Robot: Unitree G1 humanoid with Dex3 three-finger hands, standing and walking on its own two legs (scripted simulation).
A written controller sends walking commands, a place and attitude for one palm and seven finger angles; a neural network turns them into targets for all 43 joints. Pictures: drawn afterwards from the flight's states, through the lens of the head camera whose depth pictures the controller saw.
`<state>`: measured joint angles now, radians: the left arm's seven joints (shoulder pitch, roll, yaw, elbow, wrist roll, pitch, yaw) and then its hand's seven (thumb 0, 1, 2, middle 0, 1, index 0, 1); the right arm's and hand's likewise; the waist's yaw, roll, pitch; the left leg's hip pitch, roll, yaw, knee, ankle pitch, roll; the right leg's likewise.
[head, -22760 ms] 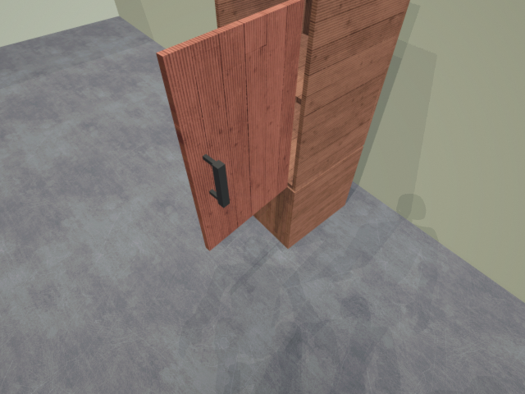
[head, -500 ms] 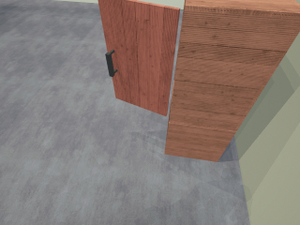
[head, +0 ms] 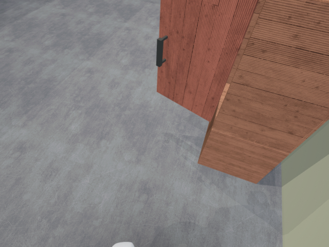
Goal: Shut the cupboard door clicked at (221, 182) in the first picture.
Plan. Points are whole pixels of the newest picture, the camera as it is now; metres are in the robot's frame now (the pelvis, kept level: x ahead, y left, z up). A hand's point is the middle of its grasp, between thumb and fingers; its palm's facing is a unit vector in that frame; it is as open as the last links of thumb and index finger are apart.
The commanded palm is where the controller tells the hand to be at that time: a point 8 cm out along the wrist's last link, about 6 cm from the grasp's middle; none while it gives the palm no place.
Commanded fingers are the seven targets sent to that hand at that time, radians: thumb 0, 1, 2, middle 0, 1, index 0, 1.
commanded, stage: walk to a spot facing it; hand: left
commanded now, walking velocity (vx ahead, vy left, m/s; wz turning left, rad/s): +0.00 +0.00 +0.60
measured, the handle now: (162, 51) +0.90 +0.04 -0.04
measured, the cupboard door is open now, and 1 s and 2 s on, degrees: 73 73 73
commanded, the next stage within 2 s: none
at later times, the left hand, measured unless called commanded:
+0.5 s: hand out of the picture +0.00 +0.19 -0.13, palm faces +0.29 -0.91 -0.31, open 7.4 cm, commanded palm none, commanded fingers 0.00 0.90 0.90 -0.20 -0.30 -0.20 -0.30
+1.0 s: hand out of the picture -0.08 +0.20 -0.14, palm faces +0.59 -0.75 -0.31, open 7.4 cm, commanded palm none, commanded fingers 0.00 0.90 0.90 -0.20 -0.30 -0.20 -0.30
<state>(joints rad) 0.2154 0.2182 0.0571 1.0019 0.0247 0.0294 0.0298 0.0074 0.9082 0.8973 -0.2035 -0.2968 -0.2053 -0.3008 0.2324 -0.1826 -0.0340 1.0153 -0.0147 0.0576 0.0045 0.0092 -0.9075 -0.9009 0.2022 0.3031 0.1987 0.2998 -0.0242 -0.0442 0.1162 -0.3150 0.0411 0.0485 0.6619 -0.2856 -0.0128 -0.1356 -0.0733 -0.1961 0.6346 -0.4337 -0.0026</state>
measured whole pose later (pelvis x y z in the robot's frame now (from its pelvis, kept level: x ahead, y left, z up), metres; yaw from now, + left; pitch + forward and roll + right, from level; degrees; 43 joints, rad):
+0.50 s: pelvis -0.02 -0.03 +0.02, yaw +18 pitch +0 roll +1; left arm 0.21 0.20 0.06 0.89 0.03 0.03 0.03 0.01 0.91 0.90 -0.20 -0.30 -0.20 -0.30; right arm 0.19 -0.26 -0.10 0.92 -0.02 0.08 0.02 0.01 -0.91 -0.90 0.20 0.30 0.20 0.30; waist -0.03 0.03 0.08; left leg -0.55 -0.03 -0.02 1.10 -0.41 -0.05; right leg -0.21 -0.08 -0.09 0.53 -0.31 0.01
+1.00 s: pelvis -0.01 -0.03 +0.00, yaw +37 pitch +0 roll +1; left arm 0.23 0.25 0.07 0.86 0.04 0.01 -0.01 0.01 0.91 0.90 -0.20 -0.30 -0.20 -0.30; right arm 0.21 -0.23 -0.06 0.91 -0.03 0.07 0.01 0.01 -0.90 -0.90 0.20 0.30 0.20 0.30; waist 0.00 0.03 0.06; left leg -0.39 -0.02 -0.09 0.77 -0.46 0.00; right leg -0.29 -0.05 -0.07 0.62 -0.38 0.02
